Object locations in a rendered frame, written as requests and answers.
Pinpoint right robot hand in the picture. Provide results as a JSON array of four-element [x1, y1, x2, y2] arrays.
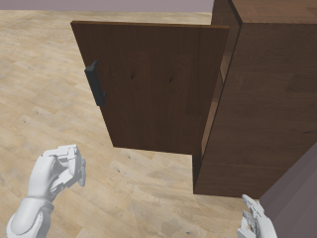
[[238, 194, 277, 238]]

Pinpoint left robot hand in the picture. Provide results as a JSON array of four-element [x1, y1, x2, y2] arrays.
[[27, 144, 86, 202]]

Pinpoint cupboard door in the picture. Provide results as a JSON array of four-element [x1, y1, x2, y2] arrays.
[[70, 20, 230, 156]]

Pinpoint handle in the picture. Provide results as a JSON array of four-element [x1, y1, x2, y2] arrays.
[[84, 60, 107, 106]]

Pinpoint robot left forearm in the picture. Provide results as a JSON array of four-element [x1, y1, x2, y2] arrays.
[[5, 196, 54, 238]]

